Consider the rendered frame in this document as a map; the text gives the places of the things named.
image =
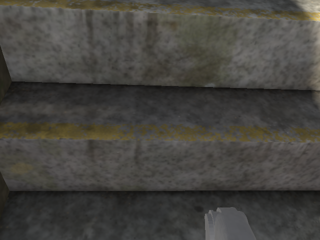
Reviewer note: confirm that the robot right thigh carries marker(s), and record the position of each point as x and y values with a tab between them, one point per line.
226	223

